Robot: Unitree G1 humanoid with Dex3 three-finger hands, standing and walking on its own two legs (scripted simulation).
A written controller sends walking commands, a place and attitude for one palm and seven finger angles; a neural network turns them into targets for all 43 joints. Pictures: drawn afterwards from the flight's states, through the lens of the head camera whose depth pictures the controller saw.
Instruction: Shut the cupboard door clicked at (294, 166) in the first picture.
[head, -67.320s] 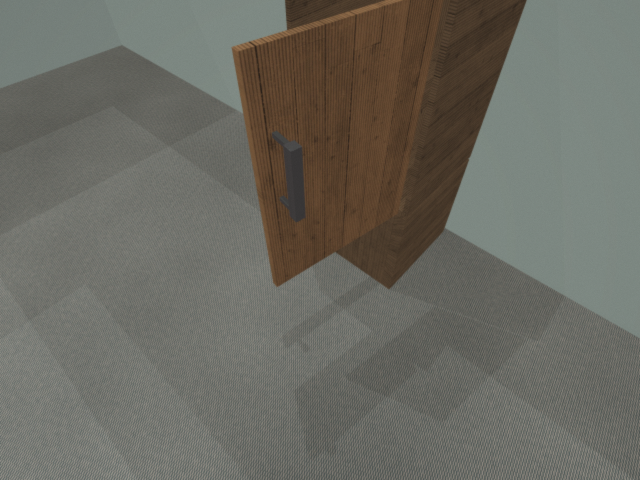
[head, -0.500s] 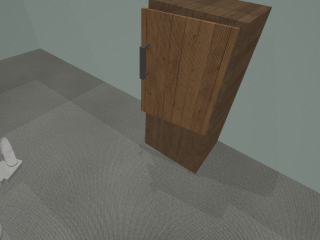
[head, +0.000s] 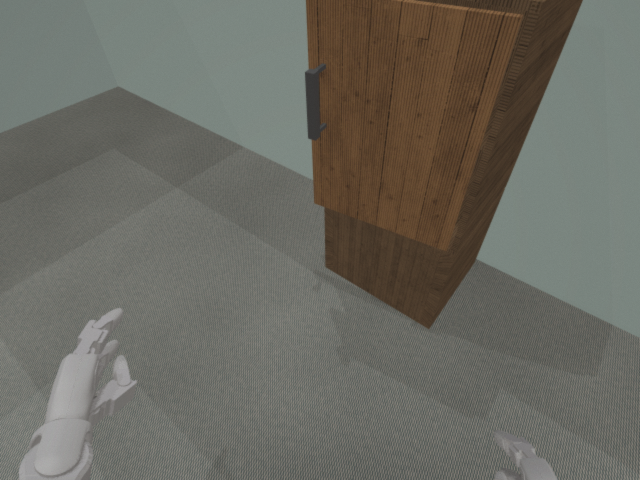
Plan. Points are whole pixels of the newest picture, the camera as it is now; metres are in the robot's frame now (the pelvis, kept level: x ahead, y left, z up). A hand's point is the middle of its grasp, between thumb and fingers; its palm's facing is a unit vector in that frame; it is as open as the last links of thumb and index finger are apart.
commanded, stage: let the arm hang, fingers relaxed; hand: left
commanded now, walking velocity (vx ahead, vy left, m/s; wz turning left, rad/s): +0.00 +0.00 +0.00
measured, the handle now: (317, 102) +0.93 +0.05 +0.03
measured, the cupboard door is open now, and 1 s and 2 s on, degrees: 9 9 9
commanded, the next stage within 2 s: look to check the result in 0.98 s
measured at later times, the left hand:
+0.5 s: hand out of the picture -0.02 +0.20 -0.16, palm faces +0.00 -0.98 -0.21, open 7.3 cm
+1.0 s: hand out of the picture +0.00 +0.18 -0.16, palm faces +0.00 -0.99 -0.17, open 7.4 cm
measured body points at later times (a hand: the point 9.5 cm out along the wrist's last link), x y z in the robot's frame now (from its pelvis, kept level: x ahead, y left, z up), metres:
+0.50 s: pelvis +0.02 +0.01 +0.02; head +0.03 +0.02 +0.47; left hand -0.01 +0.25 -0.14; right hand +0.01 -0.22 -0.13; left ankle +0.06 +0.10 -0.72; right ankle +0.00 -0.11 -0.72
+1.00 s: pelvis +0.02 +0.02 +0.02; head +0.02 +0.02 +0.47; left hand +0.00 +0.24 -0.14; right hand +0.00 -0.20 -0.14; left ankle +0.06 +0.10 -0.72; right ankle +0.00 -0.11 -0.72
